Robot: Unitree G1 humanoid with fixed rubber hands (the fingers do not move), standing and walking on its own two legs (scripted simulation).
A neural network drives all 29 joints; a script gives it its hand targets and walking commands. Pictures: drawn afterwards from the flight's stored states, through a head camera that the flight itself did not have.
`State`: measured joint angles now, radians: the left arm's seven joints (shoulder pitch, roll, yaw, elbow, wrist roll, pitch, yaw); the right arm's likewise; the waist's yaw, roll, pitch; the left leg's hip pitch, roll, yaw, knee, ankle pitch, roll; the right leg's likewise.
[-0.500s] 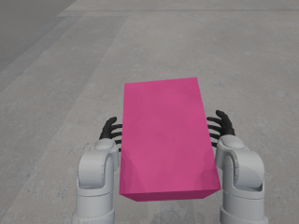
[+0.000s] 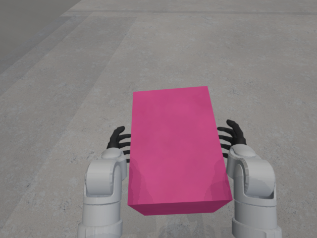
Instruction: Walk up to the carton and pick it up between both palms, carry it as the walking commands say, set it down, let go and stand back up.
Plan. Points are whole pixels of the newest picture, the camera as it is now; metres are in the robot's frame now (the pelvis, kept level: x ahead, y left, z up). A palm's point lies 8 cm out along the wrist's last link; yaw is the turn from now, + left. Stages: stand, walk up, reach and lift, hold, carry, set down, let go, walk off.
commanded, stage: carry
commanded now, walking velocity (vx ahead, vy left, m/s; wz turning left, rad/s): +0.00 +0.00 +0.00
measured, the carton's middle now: (174, 153) +0.34 +0.00 +0.01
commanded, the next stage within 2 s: hold in 0.96 s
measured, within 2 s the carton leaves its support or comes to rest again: neither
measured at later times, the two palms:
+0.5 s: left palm (115, 161) +0.27 +0.14 +0.07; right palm (236, 158) +0.28 -0.14 +0.08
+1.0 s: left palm (118, 167) +0.27 +0.14 +0.06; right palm (237, 167) +0.27 -0.15 +0.06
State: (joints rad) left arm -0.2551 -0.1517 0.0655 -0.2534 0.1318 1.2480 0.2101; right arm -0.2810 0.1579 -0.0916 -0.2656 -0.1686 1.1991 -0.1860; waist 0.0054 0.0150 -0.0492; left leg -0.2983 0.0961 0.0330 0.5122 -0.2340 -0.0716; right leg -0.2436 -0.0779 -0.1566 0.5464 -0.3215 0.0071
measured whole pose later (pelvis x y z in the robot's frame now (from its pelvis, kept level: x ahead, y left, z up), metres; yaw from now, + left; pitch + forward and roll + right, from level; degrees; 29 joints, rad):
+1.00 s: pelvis -0.02 +0.00 +0.00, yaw +0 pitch -2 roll +0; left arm -0.21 -0.14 0.10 0.00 0.22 0.92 0.09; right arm -0.24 0.15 -0.12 0.00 -0.22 0.90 -0.08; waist -0.01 0.01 0.02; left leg -0.23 0.09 0.02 0.47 -0.19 -0.06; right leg -0.19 -0.06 -0.13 0.52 -0.29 0.01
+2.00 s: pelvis -0.03 +0.02 +0.01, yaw -5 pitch -3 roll +0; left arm -0.40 -0.20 0.39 0.48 0.40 0.58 -0.02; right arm -0.40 0.20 -0.37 0.49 -0.39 0.55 0.00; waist 0.02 0.01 0.03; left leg -0.20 0.01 -0.11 0.44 -0.18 -0.04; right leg -0.19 0.02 0.09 0.47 -0.22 0.02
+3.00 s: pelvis -0.07 +0.03 -0.10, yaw -5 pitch +36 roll +0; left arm -0.62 -0.20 0.48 0.44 0.34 0.33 0.01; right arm -0.65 0.20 -0.48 0.48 -0.35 0.31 -0.01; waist 0.01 -0.01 -0.19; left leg -1.36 -0.05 -0.13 1.04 -0.31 -0.07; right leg -1.35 0.05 0.11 1.07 -0.35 0.05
